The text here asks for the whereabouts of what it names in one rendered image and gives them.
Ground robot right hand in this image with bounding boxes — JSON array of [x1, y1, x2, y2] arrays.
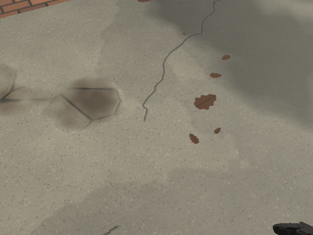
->
[[273, 221, 313, 235]]

